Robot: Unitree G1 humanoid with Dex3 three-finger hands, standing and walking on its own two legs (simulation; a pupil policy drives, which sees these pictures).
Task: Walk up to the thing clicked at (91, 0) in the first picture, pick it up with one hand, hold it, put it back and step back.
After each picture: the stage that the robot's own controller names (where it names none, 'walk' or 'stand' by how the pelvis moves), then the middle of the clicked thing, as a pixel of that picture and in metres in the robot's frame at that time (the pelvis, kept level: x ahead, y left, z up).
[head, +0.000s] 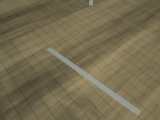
stand; (91, 1) +2.32 -0.29 -0.72
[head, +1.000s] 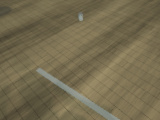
walk; (80, 16) +2.19 +0.02 -0.70
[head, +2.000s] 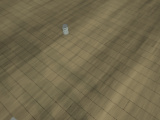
walk; (65, 29) +1.57 +0.18 -0.72
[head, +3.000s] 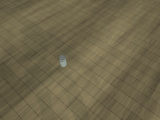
walk; (62, 61) +1.04 +0.19 -0.72
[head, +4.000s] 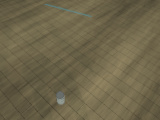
walk; (60, 98) +0.63 +0.14 -0.69
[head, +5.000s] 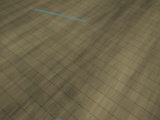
walk; out of the picture +0.40 +0.13 -0.69
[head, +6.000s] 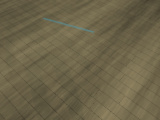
stand; out of the picture +0.32 +0.12 -0.72
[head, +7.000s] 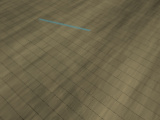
stand; out of the picture +0.33 +0.15 -0.73
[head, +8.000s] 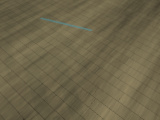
stand; out of the picture +0.32 +0.14 -0.73
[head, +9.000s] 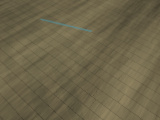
stand; out of the picture +0.32 +0.14 -0.73
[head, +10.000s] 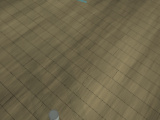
go down; (54, 116) +0.35 +0.13 -0.66
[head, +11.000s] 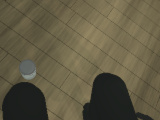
go down; (28, 70) +0.41 +0.17 -0.30
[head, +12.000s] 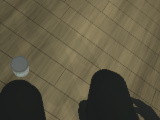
close in; (20, 67) +0.41 +0.17 -0.28
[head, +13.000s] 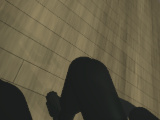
close in; out of the picture +0.40 +0.20 -0.23
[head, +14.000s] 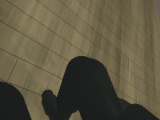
close; out of the picture +0.40 +0.21 -0.23
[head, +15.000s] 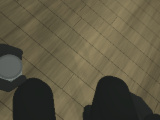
lift; (10, 71) +0.34 +0.23 -0.08
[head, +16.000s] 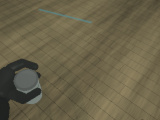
hold; (29, 87) +0.32 +0.16 +0.05
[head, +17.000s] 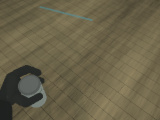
hold; (33, 92) +0.31 +0.16 +0.01
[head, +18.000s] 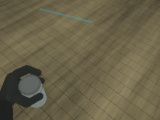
hold; (33, 92) +0.31 +0.16 +0.01
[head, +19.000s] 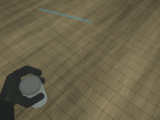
crouch; (34, 92) +0.31 +0.16 +0.01
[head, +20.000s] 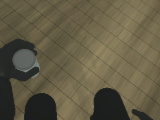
crouch; (27, 64) +0.40 +0.17 -0.07
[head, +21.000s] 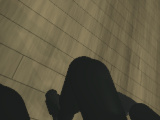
lower; out of the picture +0.41 +0.23 -0.23
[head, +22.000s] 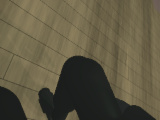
lower; out of the picture +0.43 +0.24 -0.24
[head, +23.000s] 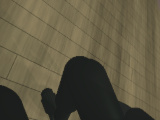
lower; out of the picture +0.43 +0.23 -0.23
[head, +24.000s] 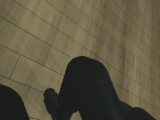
lower; out of the picture +0.42 +0.23 -0.23
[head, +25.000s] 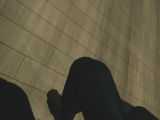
loosen; out of the picture +0.39 +0.20 -0.23
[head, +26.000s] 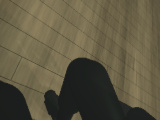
withdraw; out of the picture +0.40 +0.21 -0.24
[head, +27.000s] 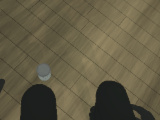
walk; (44, 72) +0.42 +0.15 -0.36
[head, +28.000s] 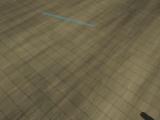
stand; out of the picture +0.34 +0.10 -0.66
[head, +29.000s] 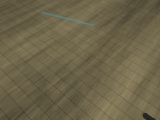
stand; out of the picture +0.35 +0.12 -0.67
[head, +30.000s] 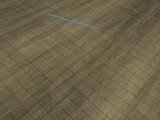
stand; out of the picture +0.35 +0.10 -0.70
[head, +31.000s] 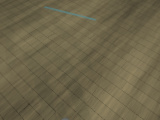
walk; out of the picture +0.38 +0.10 -0.71
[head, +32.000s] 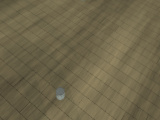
walk; (60, 93) +0.55 +0.09 -0.71
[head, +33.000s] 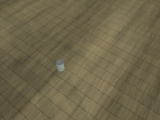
walk; (60, 65) +0.86 +0.20 -0.69
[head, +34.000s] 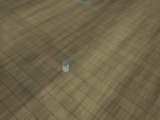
stand; (65, 66) +0.98 +0.11 -0.71
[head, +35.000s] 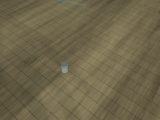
stand; (64, 67) +1.00 +0.13 -0.72
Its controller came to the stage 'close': yes
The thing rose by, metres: 0.72
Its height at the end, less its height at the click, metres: +0.00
